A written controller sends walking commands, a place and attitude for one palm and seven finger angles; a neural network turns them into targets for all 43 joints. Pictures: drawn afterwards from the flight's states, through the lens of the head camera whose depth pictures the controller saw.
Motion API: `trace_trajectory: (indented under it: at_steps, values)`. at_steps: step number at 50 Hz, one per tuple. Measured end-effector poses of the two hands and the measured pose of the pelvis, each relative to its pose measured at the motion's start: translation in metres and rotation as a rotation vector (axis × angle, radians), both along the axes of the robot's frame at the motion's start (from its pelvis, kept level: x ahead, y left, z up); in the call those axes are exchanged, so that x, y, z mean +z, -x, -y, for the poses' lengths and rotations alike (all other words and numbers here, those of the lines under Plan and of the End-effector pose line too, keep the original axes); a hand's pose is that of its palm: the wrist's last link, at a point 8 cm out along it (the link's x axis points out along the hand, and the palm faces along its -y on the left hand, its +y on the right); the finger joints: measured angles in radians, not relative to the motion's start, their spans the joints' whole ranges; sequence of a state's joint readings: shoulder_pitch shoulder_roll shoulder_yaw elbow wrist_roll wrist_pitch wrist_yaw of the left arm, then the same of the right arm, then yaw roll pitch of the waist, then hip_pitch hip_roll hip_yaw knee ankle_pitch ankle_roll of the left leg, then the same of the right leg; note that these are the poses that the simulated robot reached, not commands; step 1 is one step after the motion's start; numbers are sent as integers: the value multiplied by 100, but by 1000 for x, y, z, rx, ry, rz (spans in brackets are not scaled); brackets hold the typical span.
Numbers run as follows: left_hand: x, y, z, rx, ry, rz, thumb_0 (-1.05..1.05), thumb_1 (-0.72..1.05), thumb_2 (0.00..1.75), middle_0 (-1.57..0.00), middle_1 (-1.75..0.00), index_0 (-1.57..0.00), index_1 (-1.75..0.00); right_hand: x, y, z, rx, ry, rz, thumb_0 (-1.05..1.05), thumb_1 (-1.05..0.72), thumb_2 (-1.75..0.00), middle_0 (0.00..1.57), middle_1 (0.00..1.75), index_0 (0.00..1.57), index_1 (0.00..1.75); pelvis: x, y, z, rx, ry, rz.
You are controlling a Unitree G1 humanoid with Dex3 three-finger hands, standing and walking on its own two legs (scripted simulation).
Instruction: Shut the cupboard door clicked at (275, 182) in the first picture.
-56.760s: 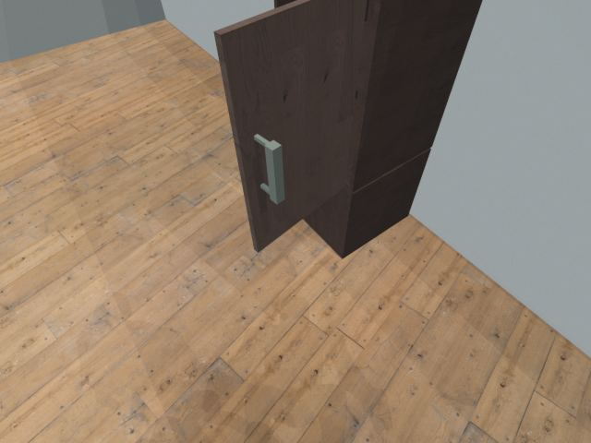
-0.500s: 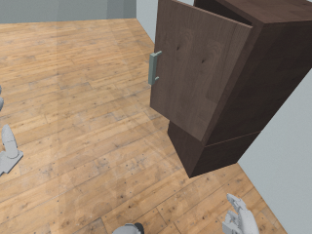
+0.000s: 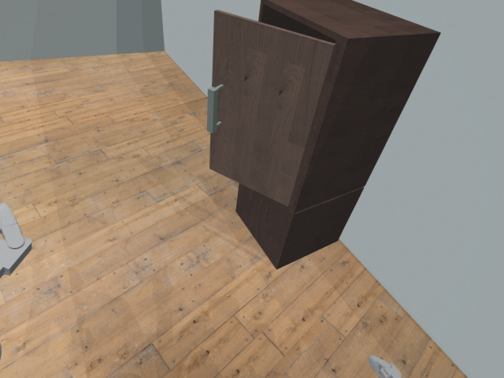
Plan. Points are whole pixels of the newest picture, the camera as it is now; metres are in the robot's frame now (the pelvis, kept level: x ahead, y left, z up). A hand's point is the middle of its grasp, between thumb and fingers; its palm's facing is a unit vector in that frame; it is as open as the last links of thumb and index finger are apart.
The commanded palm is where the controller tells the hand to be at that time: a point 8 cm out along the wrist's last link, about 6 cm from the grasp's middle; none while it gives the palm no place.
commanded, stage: stop stepping back and stand still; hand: left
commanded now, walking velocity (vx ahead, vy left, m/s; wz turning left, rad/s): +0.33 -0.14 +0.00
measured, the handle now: (216, 108) +0.97 +0.12 -0.04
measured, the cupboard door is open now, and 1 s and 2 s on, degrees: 29 29 29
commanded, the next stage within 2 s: let the arm hang, fingers relaxed in 1.80 s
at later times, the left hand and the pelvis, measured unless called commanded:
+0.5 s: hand out of the picture +0.15 +0.29 +0.17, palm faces +0.48 -0.80 -0.37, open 7.4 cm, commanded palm +0.08 +0.33 +0.18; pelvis -0.05 +0.03 -0.01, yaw +0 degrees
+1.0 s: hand out of the picture +0.21 +0.31 +0.16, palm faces +0.44 -0.78 -0.44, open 7.4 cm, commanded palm +0.14 +0.34 +0.18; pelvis +0.00 +0.04 +0.00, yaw +0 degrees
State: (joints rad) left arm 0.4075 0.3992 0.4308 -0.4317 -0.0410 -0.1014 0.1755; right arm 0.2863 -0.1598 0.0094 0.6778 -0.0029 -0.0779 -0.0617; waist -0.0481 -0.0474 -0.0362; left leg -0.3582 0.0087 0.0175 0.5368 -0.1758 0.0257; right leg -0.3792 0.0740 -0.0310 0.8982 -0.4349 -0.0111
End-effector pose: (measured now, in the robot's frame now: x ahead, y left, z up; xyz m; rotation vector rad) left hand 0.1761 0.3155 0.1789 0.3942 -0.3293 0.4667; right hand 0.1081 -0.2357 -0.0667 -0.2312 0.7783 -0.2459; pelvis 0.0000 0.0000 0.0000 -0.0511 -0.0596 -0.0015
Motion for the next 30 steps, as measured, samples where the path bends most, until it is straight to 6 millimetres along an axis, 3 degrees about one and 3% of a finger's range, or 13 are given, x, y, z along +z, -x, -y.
trace_trajectory:
  at_steps: [4,7,11,16,23,30]
  values:
    - [13,27,31,-134,-77,-84,2,90,90,-20,-30,-20,-31,4,29,-13,-7,-58,3,2,-90,-90,21,30,21,30,10,18,2,-24,1,-25]
    - [22,50,39,-172,-205,-81,1,89,89,-21,-30,-20,-31,-11,41,-11,9,-71,-9,1,-90,-90,21,30,21,30,-2,38,3,-47,-45,-53]
    - [31,70,21,-93,-225,-33,1,89,89,-22,-30,-21,-31,-23,61,-4,0,-62,-79,1,-90,-90,21,30,21,30,-1,54,0,-40,-40,-40]
    - [16,79,-3,34,-103,-68,1,89,89,-21,-30,-21,-31,-19,74,5,-20,-18,-92,2,-90,-90,21,30,21,30,7,58,-9,-19,-62,-50]
    - [5,78,-9,0,-60,-33,1,89,90,-21,-30,-21,-31,-10,55,2,-8,82,-30,2,-90,-90,21,30,20,30,-3,53,-30,6,-52,-48]
    - [17,62,-21,-1,-168,-24,1,89,90,-21,-30,-21,-31,-9,20,-32,31,-15,53,1,-90,-90,20,30,20,30,-7,46,-30,13,-65,-33]
